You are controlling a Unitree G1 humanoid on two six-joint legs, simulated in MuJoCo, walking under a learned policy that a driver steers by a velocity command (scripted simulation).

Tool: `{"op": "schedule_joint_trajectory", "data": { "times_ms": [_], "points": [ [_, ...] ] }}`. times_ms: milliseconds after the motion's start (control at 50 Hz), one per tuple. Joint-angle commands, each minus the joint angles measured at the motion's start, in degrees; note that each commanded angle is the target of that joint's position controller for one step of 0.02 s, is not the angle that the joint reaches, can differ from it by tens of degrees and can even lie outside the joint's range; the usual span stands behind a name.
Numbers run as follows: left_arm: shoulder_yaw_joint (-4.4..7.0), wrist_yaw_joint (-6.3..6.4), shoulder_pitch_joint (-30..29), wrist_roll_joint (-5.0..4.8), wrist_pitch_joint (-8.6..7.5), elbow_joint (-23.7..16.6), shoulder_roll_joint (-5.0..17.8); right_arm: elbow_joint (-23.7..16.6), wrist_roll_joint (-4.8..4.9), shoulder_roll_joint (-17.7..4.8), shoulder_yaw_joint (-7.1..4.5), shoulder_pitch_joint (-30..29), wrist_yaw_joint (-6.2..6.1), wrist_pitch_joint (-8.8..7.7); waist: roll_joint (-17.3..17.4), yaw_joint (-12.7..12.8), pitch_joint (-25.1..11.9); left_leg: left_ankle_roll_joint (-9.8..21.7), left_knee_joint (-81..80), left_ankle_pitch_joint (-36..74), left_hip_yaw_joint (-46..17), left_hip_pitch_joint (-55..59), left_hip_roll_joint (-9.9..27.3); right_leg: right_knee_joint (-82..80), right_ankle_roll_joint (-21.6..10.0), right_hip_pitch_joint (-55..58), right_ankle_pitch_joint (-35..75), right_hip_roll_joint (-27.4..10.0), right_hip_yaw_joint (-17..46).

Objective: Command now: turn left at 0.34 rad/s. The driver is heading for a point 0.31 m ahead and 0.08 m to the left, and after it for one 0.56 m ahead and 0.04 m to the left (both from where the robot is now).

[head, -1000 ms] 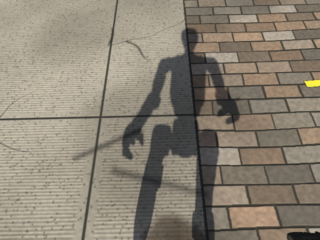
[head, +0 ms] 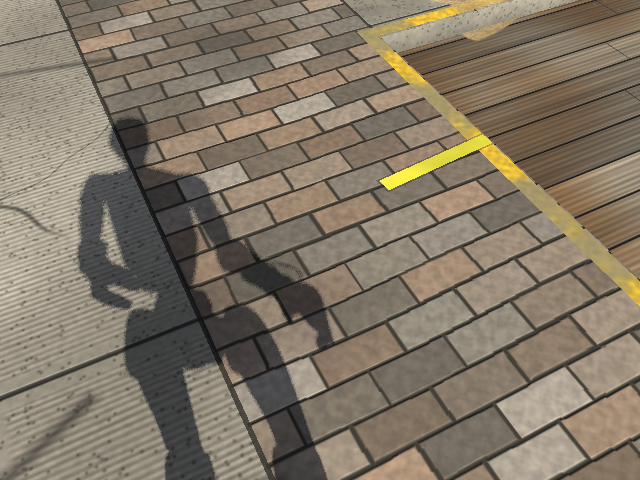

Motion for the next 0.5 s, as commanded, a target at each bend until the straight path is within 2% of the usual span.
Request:
{"op": "schedule_joint_trajectory", "data": {
  "times_ms": [20,40,60,80,100,120,140,160,180,220,240,280,300,320,340,360,380,400,420,460,500],
  "points": [
    [4.1,1.14,2.9,0.86,-0.75,-3.4,9.9,-4.1,-0.17,-12.5,-3.11,-1.0,-0.49,-0.94,6.7,4.4,-5.3,6.0,-5.2,30.8,-9.5,1.6,5.9,2.6,-1.7,3.0,16.7,-6.8,4.3],
    [3.88,1.36,-1.0,1.63,-0.95,-4.5,8.7,-4.3,0.26,-12.4,-3.48,0.4,-0.66,-0.97,10.8,1.9,-5.5,12.0,-8.6,31.5,-18.2,4.1,10.4,8.9,2.4,-3.1,8.6,-0.8,-0.2],
    [3.7,1.51,-4.3,1.29,-0.89,-5.2,7.3,-4.3,-0.57,-11.9,-3.31,2.1,-0.9,-1.1,13.8,-0.4,-4.8,16.9,-12.4,31.4,-25.3,7.3,14.7,14.9,3.8,-10.3,-6.5,2.7,1.0],
    [3.8,1.38,-6.3,0.67,-0.72,-6.0,7.0,-4.1,-1.49,-11.5,-3.22,3.8,-1.1,-1.89,13.7,-2.3,-5.0,20.0,-14.7,31.5,-29.1,10.1,17.5,25.5,4.0,-16.2,-20.1,3.0,5.3],
    [4.19,1.04,-4.8,-0.04,-0.41,-5.5,7.3,-4.5,-1.32,-11.6,-3.2,2.5,-1.17,-2.78,9.7,-1.0,-5.0,19.5,-13.9,31.7,-27.2,10.8,16.8,31.4,4.3,-18.6,-20.7,1.7,8.0],
    [4.39,0.86,-2.9,-0.3,-0.24,-4.9,7.6,-5.1,-0.46,-11.8,-3.37,-0.4,-1.32,-3.13,6.9,1.0,-4.5,17.1,-12.7,31.5,-23.6,10.6,14.7,30.4,4.5,-19.5,-17.4,0.2,8.9],
    [4.48,0.96,-2.4,-0.14,-0.38,-4.7,7.8,-5.5,0.36,-11.2,-3.37,-2.6,-1.59,-2.91,6.0,1.8,-4.2,14.6,-12.3,29.9,-21.1,10.1,12.4,24.9,4.9,-18.8,-14.3,-0.6,8.7],
    [4.31,1.0,-2.8,0.05,-0.73,-4.5,7.2,-5.6,0.77,-10.7,-3.41,-3.3,-1.87,-2.28,6.5,1.5,-4.4,13.4,-11.9,29.9,-20.1,9.6,10.8,20.8,5.7,-17.0,-12.1,-0.1,7.5],
    [4.0,0.61,-2.4,-0.03,-1.2,-4.4,6.2,-5.3,1.01,-10.7,-3.58,-2.2,-2.15,-1.44,6.9,1.1,-6.1,13.2,-12.3,23.6,-19.9,9.2,9.5,17.4,6.2,-14.4,-10.0,0.6,6.4],
    [3.79,-0.64,-2.0,-1.15,-2.0,-4.4,5.8,-5.8,1.09,-10.9,-3.81,-1.9,-2.37,-0.44,9.0,0.4,-6.6,12.9,-14.8,2.7,-20.7,4.7,7.7,9.2,5.6,-8.0,-6.8,1.5,5.3],
    [4.07,-1.13,-1.3,-1.56,-2.33,-4.3,6.5,-6.3,0.96,-11.2,-3.79,-2.5,-2.22,-0.35,10.4,0.7,-5.7,12.9,-15.8,-4.8,-22.0,1.5,7.3,5.2,5.1,-4.7,-5.7,2.1,4.6],
    [4.9,-1.59,3.5,-1.74,-3.06,-2.7,7.7,-7.1,0.96,-10.5,-3.33,-4.5,-1.91,-0.38,10.1,4.1,-4.2,11.1,-14.9,-13.1,-23.0,-5.7,5.3,-6.3,3.7,5.4,2.6,2.4,3.3],
    [5.51,-1.29,6.8,-1.52,-3.32,-1.7,8.9,-7.2,0.84,-8.8,-2.8,-4.0,-1.85,-0.67,7.8,5.4,-4.4,8.8,-11.6,-16.0,-21.9,-10.9,3.0,-9.2,2.6,12.4,3.2,0.7,4.4],
    [6.32,-0.56,13.2,-0.76,-3.53,-0.8,12.0,-7.8,0.41,-4.6,-1.62,-4.1,-1.59,-1.03,-1.8,7.3,-5.9,4.8,3.7,-18.8,-16.0,-20.0,-1.8,-13.9,-0.4,20.8,-6.8,-10.5,16.9],
    [7.42,-1.09,14.9,1.56,-3.92,-0.5,18.1,-10.9,1.14,-3.6,-1.47,-5.1,-1.45,-2.07,-13.9,6.3,-3.2,3.1,17.3,-17.4,-10.7,-31.6,-6.9,-21.6,-8.0,17.6,-22.6,-24.0,39.9],
    [6.68,-1.22,10.8,2.32,-5.18,-1.7,16.2,-11.4,1.4,-7.3,-2.39,-6.2,-1.51,-2.91,-11.2,4.7,1.0,3.3,25.6,-13.2,-13.1,-33.9,-2.1,-24.2,-10.9,13.0,-29.1,-25.3,43.8],
    [5.65,-0.8,7.6,1.01,-5.84,-2.0,12.4,-10.2,1.34,-9.9,-3.38,-5.2,-1.3,-2.97,-9.3,3.1,3.8,3.2,28.1,-8.3,-12.6,-35.4,-1.0,-24.1,-9.2,12.2,-26.8,-22.3,37.1],
    [5.09,-0.41,6.1,0.14,-6.12,-2.4,10.7,-8.6,0.73,-9.8,-3.62,-3.2,-1.21,-2.86,-7.9,2.3,3.4,2.5,29.1,-4.4,-11.5,-34.5,-0.2,-23.9,-7.0,12.7,-21.2,-19.4,30.6],
    [4.88,-0.07,6.0,-0.18,-6.25,-2.1,10.1,-8.1,0.33,-8.9,-3.56,-3.0,-0.97,-3.06,-7.6,2.6,3.6,1.7,29.5,-0.5,-10.8,-34.4,0.6,-24.3,-5.7,13.0,-15.0,-17.7,25.4],
    [4.6,0.31,8.9,0.42,-6.92,-1.2,9.5,-8.0,0.63,-6.3,-2.97,-3.7,-0.16,-3.59,-6.7,3.9,2.9,0.9,31.7,5.8,-9.0,-33.3,1.2,-24.7,-4.7,12.8,-4.4,-15.4,17.0],
    [4.59,0.27,11.5,0.61,-7.2,-0.4,9.2,-8.7,0.93,-4.9,-2.65,-4.8,0.38,-3.8,-6.0,5.0,2.4,0.0,30.8,9.5,-8.2,-34.5,1.6,-24.7,-5.2,14.1,1.1,-15.0,12.1]
  ]
}}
